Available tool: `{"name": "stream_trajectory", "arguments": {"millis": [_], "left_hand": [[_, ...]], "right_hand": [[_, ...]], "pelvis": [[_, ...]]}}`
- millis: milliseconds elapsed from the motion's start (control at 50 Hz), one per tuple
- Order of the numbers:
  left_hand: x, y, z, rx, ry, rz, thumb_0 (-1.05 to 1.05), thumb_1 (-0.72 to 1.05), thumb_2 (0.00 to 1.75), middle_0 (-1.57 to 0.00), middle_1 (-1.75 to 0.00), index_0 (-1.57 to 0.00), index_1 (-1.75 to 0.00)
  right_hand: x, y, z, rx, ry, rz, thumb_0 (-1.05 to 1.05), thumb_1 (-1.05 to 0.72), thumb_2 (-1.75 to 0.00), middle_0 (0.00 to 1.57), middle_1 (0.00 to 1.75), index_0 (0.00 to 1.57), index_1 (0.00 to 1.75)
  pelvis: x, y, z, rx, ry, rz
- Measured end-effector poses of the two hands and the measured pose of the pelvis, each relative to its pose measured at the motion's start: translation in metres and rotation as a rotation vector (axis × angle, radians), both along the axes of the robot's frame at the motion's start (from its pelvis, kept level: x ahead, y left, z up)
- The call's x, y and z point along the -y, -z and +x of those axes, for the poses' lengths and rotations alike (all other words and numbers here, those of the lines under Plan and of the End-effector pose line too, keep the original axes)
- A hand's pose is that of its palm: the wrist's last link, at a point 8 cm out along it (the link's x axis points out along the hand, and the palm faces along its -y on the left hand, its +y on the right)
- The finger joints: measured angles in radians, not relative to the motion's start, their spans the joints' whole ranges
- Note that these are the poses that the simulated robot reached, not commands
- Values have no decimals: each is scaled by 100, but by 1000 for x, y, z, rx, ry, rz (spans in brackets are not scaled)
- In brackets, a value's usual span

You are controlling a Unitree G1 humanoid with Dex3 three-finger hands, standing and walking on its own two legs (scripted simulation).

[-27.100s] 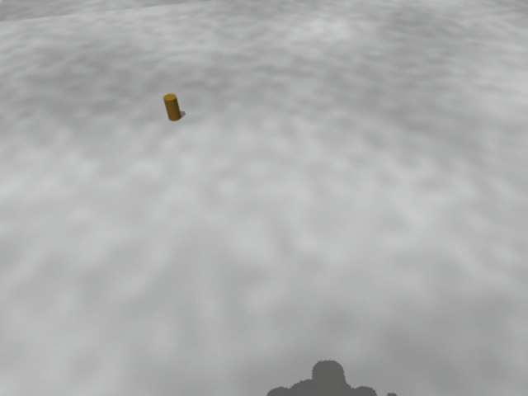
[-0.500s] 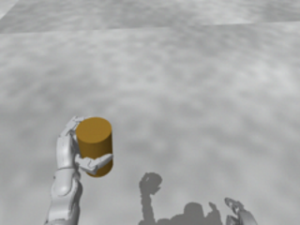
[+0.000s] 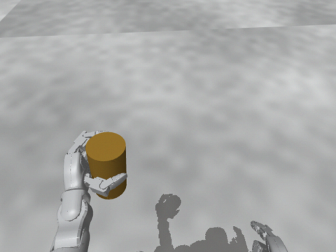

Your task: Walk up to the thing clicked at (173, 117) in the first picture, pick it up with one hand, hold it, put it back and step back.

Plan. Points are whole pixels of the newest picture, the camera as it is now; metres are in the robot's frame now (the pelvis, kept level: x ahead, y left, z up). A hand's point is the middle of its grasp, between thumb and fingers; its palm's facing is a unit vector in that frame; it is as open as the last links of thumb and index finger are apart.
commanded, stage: hold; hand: left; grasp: from the side
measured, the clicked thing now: (108, 167) +0.32 +0.16 +0.04
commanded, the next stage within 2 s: crouch in 0.46 s
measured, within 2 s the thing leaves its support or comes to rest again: neither
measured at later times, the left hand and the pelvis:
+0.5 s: hand (104, 163) +0.32 +0.16 +0.06, palm faces +0.16 -0.99 +0.00, open 11.5 cm; pelvis +0.00 +0.00 +0.00, yaw +0 degrees
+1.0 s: hand (107, 181) +0.32 +0.18 -0.05, palm faces +0.23 -0.97 +0.01, open 11.5 cm; pelvis -0.02 +0.00 -0.06, yaw +0 degrees
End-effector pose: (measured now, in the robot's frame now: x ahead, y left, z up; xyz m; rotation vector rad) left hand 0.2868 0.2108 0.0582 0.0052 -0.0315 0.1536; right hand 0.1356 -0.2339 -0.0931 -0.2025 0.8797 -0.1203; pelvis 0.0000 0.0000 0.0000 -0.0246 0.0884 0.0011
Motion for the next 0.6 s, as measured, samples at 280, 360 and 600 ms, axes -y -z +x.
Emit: {"name": "stream_trajectory", "arguments": {"millis": [280,360,600], "left_hand": [[1,-1,1,3,5,-4,3,-51,101,-70,-101,-62,-95],[1,-1,1,2,2,-2,3,-51,101,-70,-101,-62,-95],[0,2,1,-5,-4,-4,3,-51,101,-70,-101,-62,-95]], "right_hand": [[0,0,0,3,2,-1,1,-92,-91,20,30,20,30],[1,0,1,3,3,-1,1,-92,-91,20,30,20,30],[2,0,4,1,1,-5,1,-92,-91,20,30,20,30]], "pelvis": [[0,0,0,2,0,0],[0,0,1,1,1,0],[1,1,4,-5,-1,0]]}}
